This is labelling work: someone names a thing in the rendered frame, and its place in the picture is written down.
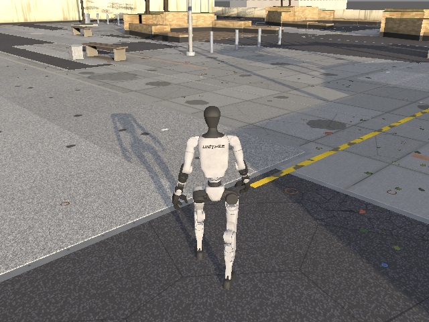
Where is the robot right thigh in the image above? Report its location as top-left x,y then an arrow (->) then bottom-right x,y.
223,188 -> 239,244

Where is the robot right hand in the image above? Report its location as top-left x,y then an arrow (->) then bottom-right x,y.
235,180 -> 250,193

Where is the robot left hand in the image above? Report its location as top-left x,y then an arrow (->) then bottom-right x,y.
172,194 -> 188,211

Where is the right robot upper arm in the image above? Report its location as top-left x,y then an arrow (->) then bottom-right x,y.
227,134 -> 245,170

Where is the left robot forearm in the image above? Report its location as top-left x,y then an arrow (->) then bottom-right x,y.
174,164 -> 188,196

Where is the left robot upper arm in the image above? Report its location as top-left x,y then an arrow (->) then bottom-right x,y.
182,136 -> 199,174

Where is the right robot forearm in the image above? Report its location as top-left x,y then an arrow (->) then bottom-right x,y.
239,160 -> 250,183

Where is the right robot shin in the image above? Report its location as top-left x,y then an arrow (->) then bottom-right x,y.
224,232 -> 236,280

